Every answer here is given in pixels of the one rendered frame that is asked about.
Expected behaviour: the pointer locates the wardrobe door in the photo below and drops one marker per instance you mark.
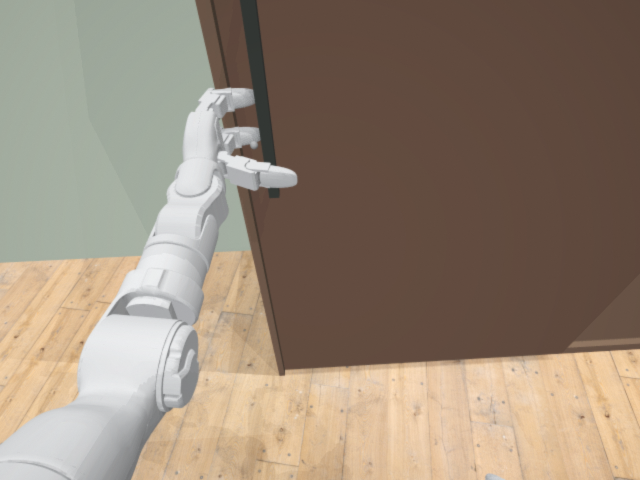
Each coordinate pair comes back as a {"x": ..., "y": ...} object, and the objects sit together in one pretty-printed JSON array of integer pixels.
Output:
[
  {"x": 621, "y": 319},
  {"x": 468, "y": 172}
]

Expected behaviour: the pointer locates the robot left hand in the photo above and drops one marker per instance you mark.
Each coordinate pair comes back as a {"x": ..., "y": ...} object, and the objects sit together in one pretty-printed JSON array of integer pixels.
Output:
[{"x": 204, "y": 138}]

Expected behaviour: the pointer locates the left robot upper arm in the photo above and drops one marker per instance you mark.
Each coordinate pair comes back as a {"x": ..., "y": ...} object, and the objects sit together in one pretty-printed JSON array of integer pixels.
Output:
[{"x": 134, "y": 370}]

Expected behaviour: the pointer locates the handle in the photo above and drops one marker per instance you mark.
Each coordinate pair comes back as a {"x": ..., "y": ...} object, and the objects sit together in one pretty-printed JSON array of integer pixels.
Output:
[{"x": 255, "y": 54}]

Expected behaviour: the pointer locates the left robot forearm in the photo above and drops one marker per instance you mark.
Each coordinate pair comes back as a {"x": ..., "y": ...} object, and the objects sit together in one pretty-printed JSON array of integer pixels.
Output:
[{"x": 167, "y": 282}]

